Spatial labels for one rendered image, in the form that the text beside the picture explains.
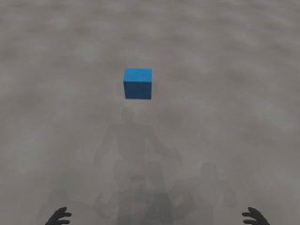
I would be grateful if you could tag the robot right hand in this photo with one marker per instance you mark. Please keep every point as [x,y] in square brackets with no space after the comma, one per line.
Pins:
[260,219]

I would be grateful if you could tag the carton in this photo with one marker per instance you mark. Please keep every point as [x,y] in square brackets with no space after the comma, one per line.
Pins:
[138,83]

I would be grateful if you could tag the robot left hand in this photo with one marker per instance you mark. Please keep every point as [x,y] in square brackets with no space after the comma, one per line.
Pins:
[60,213]

